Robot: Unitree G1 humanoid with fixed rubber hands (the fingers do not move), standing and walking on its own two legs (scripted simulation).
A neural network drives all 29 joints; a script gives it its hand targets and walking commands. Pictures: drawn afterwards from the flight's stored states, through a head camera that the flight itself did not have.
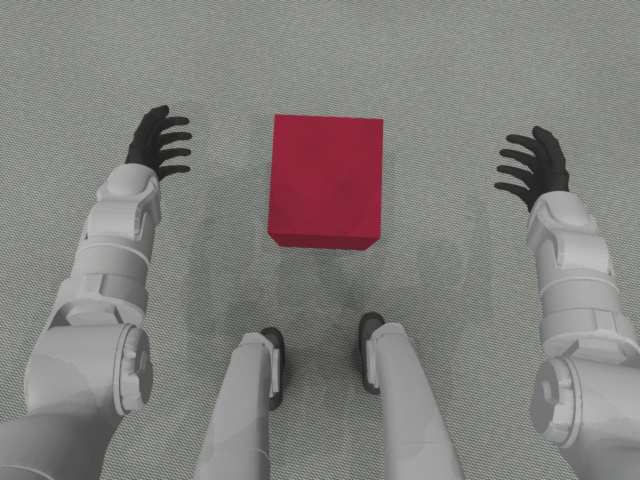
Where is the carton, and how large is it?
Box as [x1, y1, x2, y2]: [267, 114, 382, 249]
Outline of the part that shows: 275,114 267,232 280,246 365,249 380,236 382,119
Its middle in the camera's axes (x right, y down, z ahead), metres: +0.01 -0.11 +0.94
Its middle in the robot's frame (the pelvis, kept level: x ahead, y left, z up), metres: +0.53 -0.02 -0.55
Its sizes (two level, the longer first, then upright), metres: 0.255 0.231 0.269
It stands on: the floor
